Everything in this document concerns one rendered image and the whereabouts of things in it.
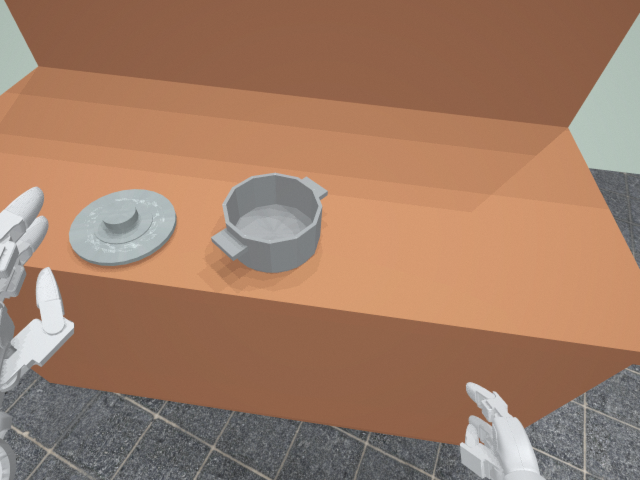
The lid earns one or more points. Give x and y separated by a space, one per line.
97 244

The left robot hand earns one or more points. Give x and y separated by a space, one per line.
21 233

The right robot hand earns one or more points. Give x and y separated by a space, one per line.
506 448

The pot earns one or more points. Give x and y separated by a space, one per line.
273 222

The table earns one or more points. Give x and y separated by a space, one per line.
463 237

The knob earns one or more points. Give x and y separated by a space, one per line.
119 215

